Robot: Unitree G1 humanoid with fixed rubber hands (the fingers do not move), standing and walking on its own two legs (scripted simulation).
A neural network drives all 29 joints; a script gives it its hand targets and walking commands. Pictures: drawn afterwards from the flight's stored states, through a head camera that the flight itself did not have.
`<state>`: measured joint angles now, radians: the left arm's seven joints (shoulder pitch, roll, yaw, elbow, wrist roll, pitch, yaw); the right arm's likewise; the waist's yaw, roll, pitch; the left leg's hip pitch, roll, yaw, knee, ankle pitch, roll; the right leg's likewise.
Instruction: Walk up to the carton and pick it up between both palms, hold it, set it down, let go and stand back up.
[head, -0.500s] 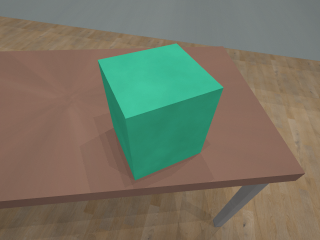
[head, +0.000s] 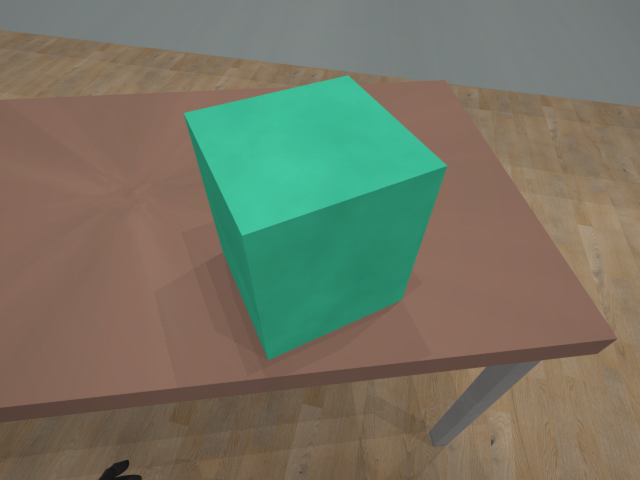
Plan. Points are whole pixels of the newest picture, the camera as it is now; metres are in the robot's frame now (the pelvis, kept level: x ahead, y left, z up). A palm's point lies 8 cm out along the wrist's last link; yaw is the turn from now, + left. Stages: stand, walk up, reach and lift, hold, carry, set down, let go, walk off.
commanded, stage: reach and lift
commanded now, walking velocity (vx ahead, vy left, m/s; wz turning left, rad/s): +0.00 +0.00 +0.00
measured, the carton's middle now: (307, 219) +0.41 +0.02 +0.11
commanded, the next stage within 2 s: none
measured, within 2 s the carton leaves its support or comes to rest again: neither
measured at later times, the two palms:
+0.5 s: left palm out of the picture +0.09 +0.24 -0.06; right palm out of the picture +0.11 -0.32 -0.05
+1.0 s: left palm out of the picture +0.12 +0.20 +0.01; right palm out of the picture +0.10 -0.32 -0.02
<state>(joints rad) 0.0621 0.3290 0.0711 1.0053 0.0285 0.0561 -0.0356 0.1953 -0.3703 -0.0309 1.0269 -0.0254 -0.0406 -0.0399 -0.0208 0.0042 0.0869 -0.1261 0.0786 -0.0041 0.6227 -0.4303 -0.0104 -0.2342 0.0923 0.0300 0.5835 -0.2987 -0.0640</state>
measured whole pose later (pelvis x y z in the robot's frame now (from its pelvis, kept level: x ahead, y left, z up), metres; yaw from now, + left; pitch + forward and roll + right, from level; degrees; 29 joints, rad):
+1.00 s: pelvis -0.05 -0.01 +0.01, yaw +1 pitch -8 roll +1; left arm 0.27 0.08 0.03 0.15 0.00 0.49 0.16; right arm 0.29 -0.48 -0.14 0.34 0.06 0.19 0.23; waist -0.04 0.09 -0.02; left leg -0.05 0.05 0.01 0.48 -0.31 -0.02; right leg -0.17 0.05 0.02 0.49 -0.19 -0.04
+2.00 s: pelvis -0.01 +0.00 +0.02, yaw +2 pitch -1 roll -1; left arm 0.52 -0.07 -0.11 -0.56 0.05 0.32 0.35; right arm 0.37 -0.68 0.02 0.18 0.52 -0.13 0.29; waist 0.02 -0.05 0.05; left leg -0.09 0.09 -0.01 0.37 -0.27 -0.06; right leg -0.16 0.09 0.01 0.30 -0.13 -0.06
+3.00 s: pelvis -0.03 -0.02 +0.02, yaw +3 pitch -1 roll +0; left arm -0.17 0.03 0.15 -0.44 -0.05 0.94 0.33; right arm -0.36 -0.63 0.07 0.32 0.52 0.35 0.12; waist 0.03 0.00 0.00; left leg -0.09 0.08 -0.02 0.33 -0.22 -0.08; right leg -0.20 0.07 -0.01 0.34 -0.13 -0.07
